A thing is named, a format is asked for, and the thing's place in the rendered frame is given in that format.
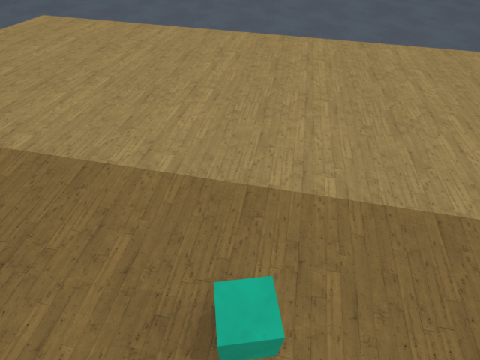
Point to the carton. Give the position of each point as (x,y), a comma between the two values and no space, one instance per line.
(248,319)

